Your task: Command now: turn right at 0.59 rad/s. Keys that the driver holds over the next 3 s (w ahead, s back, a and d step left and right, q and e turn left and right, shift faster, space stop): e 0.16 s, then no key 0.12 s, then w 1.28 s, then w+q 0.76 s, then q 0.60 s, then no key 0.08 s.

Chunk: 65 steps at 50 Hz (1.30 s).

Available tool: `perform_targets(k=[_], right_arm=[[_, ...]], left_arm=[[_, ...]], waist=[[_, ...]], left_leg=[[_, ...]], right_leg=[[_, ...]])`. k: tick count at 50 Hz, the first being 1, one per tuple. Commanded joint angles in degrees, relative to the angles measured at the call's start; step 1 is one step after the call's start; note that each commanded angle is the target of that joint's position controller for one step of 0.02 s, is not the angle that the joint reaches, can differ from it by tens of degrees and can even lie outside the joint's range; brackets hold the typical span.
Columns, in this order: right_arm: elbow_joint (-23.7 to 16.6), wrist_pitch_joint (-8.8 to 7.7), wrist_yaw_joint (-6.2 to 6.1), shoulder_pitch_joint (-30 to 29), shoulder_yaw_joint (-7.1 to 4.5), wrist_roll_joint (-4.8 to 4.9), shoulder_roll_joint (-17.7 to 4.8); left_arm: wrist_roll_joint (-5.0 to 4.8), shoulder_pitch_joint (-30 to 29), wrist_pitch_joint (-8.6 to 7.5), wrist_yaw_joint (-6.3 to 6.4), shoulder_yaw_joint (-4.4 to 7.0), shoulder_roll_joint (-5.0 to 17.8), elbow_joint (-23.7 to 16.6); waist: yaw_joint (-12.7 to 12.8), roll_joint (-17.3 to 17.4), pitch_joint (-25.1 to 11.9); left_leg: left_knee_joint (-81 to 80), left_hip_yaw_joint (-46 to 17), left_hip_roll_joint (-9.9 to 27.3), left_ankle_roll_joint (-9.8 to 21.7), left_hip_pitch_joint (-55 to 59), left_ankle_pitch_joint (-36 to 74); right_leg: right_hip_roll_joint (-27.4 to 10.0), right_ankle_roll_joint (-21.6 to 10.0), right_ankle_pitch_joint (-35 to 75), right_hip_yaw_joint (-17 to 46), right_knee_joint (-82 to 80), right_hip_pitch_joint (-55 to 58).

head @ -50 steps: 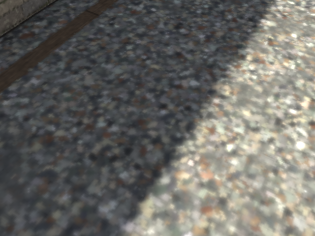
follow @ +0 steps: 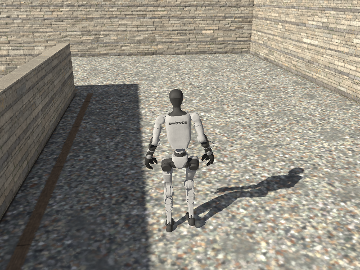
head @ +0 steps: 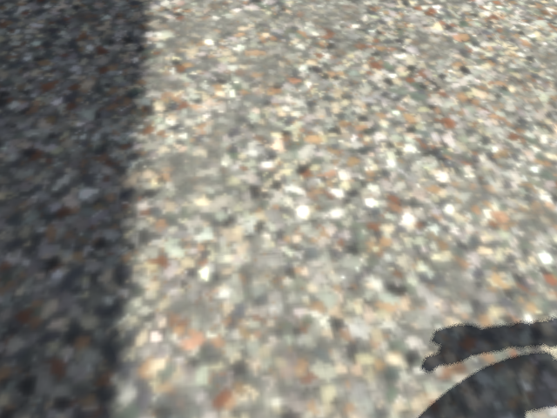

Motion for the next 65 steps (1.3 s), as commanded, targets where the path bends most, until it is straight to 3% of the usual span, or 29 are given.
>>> perform_targets(k=[1,7,13,15,16,17,18,19,20,21,22,24,27,32,36,39,40,41,42,43,44,45,46,48,51,55,58,62,65], right_arm=[[-6.1,-1.09,-0.26,-6.8,-1.48,0.02,-6.7],[-3.9,-1.19,-0.2,2.5,-2.69,0.05,-9.0],[-2.8,-0.91,1.61,1.5,-3.35,-0.17,-11.1],[-2.4,-0.43,2.01,0.4,-3.25,0.71,-11.1],[-1.9,-0.3,2.16,1.7,-2.82,0.61,-9.4],[-3.3,-0.06,2.73,2.5,-1.25,-0.38,-3.5],[-6.4,0.61,2.35,-2.6,-1.16,-0.72,-5.1],[-5.9,0.85,2.66,-4.9,-2.24,-0.81,-8.8],[-4.9,0.57,3.61,-4.1,-2.47,-0.09,-8.7],[-3.3,-0.04,4.34,-1.9,-2.7,0.34,-9.0],[-2.1,-0.49,4.79,-0.7,-2.99,-0.44,-9.2],[0.0,-1.02,5.18,1.3,-2.91,-0.93,-8.2],[-0.2,-1.3,5.27,-1.5,-2.66,-0.57,-6.9],[-1.5,-1.9,5.27,-7.1,-2.15,-0.55,-5.6],[-3.0,-2.59,5.27,-10.1,-1.75,-0.33,-5.2],[-2.8,-3.12,4.65,-6.6,-2.0,-0.15,-5.8],[-1.3,-3.41,4.08,-1.8,-2.33,-0.14,-6.0],[1.7,-4.01,3.25,6.6,-3.16,-0.56,-7.7],[3.2,-4.7,2.31,16.4,-4.36,-1.68,-12.5],[4.5,-4.96,2.5,20.5,-5.42,-1.54,-18.6],[4.4,-4.68,2.88,15.6,-4.3,-0.24,-14.2],[3.2,-4.63,3.13,9.4,-3.4,0.18,-10.7],[2.7,-4.88,3.33,5.9,-2.62,0.17,-8.1],[3.4,-5.7,3.19,4.4,-1.66,0.45,-5.6],[5.9,-6.92,3.18,7.9,-1.69,1.06,-6.1],[8.8,-6.94,3.09,12.1,-1.32,1.32,-5.3],[10.4,-6.99,2.96,13.8,-1.06,1.26,-5.1],[12.8,-6.91,2.35,16.5,-1.03,0.93,-5.9],[13.8,-6.59,1.76,15.3,-1.16,0.56,-6.8]], left_arm=[[0.04,4.7,0.32,-1.03,1.94,6.2,-1.6],[-0.61,-2.1,1.13,-1.8,0.5,3.9,-4.4],[-1.59,-1.8,0.73,-1.28,-0.8,2.7,-5.3],[-0.92,2.1,-0.18,-0.72,-1.4,1.6,-3.8],[0.08,3.1,-0.9,-0.33,-1.58,2.5,-3.2],[0.86,6.3,-1.7,0.07,-1.15,6.3,-3.0],[0.27,9.3,-1.74,0.16,1.18,14.4,-2.3],[0.32,9.1,-1.85,0.19,0.1,9.8,-1.3],[-0.04,6.1,-2.03,0.24,-1.25,6.5,-1.2],[-0.03,3.5,-2.33,0.4,-1.71,5.4,-1.5],[-0.3,3.3,-3.08,0.87,-1.91,5.1,-1.2],[-0.5,4.7,-4.61,0.79,-2.0,4.9,-0.2],[-0.74,7.6,-6.03,0.5,-1.74,5.1,1.5],[-0.53,11.4,-6.88,0.66,-1.48,5.4,4.2],[-0.33,12.7,-7.54,0.86,-1.22,6.2,6.1],[-0.36,11.4,-7.69,0.92,-0.96,7.4,6.9],[-0.43,10.2,-7.66,0.89,-0.9,7.8,7.1],[-0.31,10.5,-7.67,0.78,-1.27,6.7,7.5],[-0.95,10.6,-7.84,0.61,-2.38,3.9,5.9],[-1.3,13.8,-8.0,0.52,-3.07,0.1,4.5],[0.06,11.4,-7.67,0.73,-2.14,4.0,5.4],[-0.13,9.8,-7.77,0.13,-1.93,4.4,5.5],[-0.25,8.4,-7.85,-0.34,-2.2,3.6,5.6],[0.68,9.2,-6.75,-0.82,-2.53,2.4,6.7],[0.78,7.1,-5.71,-1.41,-2.8,1.2,6.7],[0.9,-2.5,-5.34,-1.59,-3.16,0.6,4.0],[0.58,-9.0,-5.67,-1.72,-3.96,-0.9,2.1],[0.24,-14.9,-6.0,-1.53,-4.35,-0.9,0.4],[0.26,-13.0,-6.44,-0.99,-3.84,0.3,0.8]], waist=[[2.5,11.5,-2.1],[-3.3,11.8,-3.8],[-3.0,14.9,-5.5],[-0.2,12.8,-6.6],[0.3,8.7,-7.2],[0.8,-6.7,-8.6],[3.9,-14.3,-2.7],[4.1,-6.9,1.6],[1.9,-6.0,4.0],[0.2,-6.1,4.7],[-0.1,-6.2,4.4],[-0.6,-3.3,1.9],[0.3,-2.5,2.3],[2.3,-2.3,4.1],[2.5,-2.3,5.3],[0.0,-2.3,4.0],[-2.9,-1.3,2.1],[-6.2,2.3,-2.9],[-10.2,9.8,-11.0],[-8.4,22.4,-14.6],[-6.1,12.9,-8.9],[-3.4,8.1,-3.4],[-2.1,6.1,-1.6],[-0.3,8.0,-1.0],[0.1,7.3,-0.3],[-1.5,6.5,2.2],[-2.7,6.6,2.9],[-3.9,6.9,3.7],[-1.9,7.2,2.7]], left_leg=[[-11.0,-8.5,13.0,7.7,1.7,14.1],[-7.2,-5.6,16.4,9.9,14.0,23.7],[-3.0,-2.8,16.6,9.4,8.5,28.4],[0.4,-0.8,15.1,6.6,4.7,20.8],[2.9,0.7,13.6,3.2,-2.0,8.2],[16.6,6.1,8.0,-0.8,-14.5,-14.5],[22.8,4.5,1.3,-1.6,-23.8,-22.3],[26.8,-0.1,4.3,-1.3,-24.9,-18.1],[26.9,-0.8,4.5,-1.2,-25.1,-13.1],[25.9,-0.8,4.7,-1.5,-24.5,-9.1],[26.6,0.0,4.6,-1.9,-24.0,-5.8],[28.3,0.5,4.3,-2.2,-23.2,-1.6],[26.4,0.8,4.9,-3.0,-26.3,1.6],[17.5,1.1,5.1,-3.8,-26.7,4.0],[10.6,1.4,4.5,-1.9,-22.0,3.4],[6.8,3.2,2.5,0.8,-11.7,1.1],[3.7,4.3,0.5,1.7,-3.8,1.9],[1.3,4.1,-0.6,2.9,7.9,1.3],[-3.3,-10.3,11.1,6.4,21.9,-11.0],[-13.0,-38.1,24.2,11.1,29.2,-20.4],[-15.2,-40.0,22.9,10.7,22.8,-23.1],[-14.7,-31.2,21.2,9.9,16.1,-20.4],[-15.9,-24.8,18.3,8.7,11.6,-13.1],[-17.5,-15.9,13.8,7.2,7.8,-1.2],[-18.9,-10.7,12.7,8.4,7.5,10.6],[-20.4,-6.2,11.1,8.9,10.2,18.2],[-19.9,-3.2,9.7,8.3,10.7,23.5],[-19.0,-2.7,11.5,8.1,15.0,28.8],[-14.0,-2.2,13.3,7.4,19.7,41.5]], right_leg=[[-2.6,1.8,0.9,-1.8,15.6,-2.9],[-5.4,4.3,-1.8,-4.6,4.7,-5.3],[-4.8,1.1,-4.0,-9.1,-13.4,9.2],[-4.0,-0.7,6.3,-10.7,-28.9,18.0],[-5.7,-1.6,10.2,-6.5,-35.3,25.9],[-20.7,-4.6,-0.3,13.1,-40.9,34.8],[-30.0,-13.2,-4.5,26.4,-43.6,26.8],[-28.1,-14.6,-10.3,23.7,-45.1,24.8],[-24.8,-13.0,-14.5,20.0,-46.7,23.0],[-21.6,-11.0,-12.3,16.5,-48.0,23.4],[-19.7,-10.3,-7.2,13.5,-48.2,24.4],[-18.2,-10.2,1.1,9.5,-47.3,26.6],[-18.8,-11.4,3.1,8.1,-48.1,28.1],[-19.9,-12.8,5.9,6.7,-48.2,28.3],[-20.9,-12.4,12.7,5.2,-46.0,27.0],[-21.7,-10.8,23.5,4.2,-41.8,24.8],[-20.4,-9.5,32.0,2.2,-36.2,22.9],[-16.7,-8.1,38.9,-1.3,-24.1,20.0],[-12.1,-5.8,29.5,-5.6,-5.4,9.8],[-1.9,-3.9,-5.0,-6.8,10.9,-5.5],[-4.9,-5.4,-4.2,0.3,17.1,-9.3],[-8.3,-6.1,1.8,-0.3,16.9,-9.4],[-10.5,-5.9,5.8,-1.5,14.1,-7.7],[-12.5,-4.5,9.0,-3.5,11.2,-4.4],[-13.1,-2.8,11.8,-5.4,10.1,-6.2],[-14.0,-0.8,18.0,-7.8,2.8,-13.4],[-12.9,-0.3,22.8,-9.7,-7.8,-11.5],[-10.9,-2.0,24.6,-11.1,-17.6,-8.0],[-8.8,-4.8,19.7,-11.3,-21.0,-3.2]])
Next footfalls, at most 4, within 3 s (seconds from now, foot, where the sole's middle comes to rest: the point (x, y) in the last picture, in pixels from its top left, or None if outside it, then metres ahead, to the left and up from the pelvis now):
0.32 right None -0.01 -0.12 -0.78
0.82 left None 0.28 0.05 -0.78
1.36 right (346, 379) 0.57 -0.18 -0.78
1.94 left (297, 267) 0.89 -0.06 -0.78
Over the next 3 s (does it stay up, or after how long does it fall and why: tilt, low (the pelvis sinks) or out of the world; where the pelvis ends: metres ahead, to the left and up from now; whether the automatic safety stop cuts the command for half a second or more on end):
stays up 1.08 -0.09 -0.01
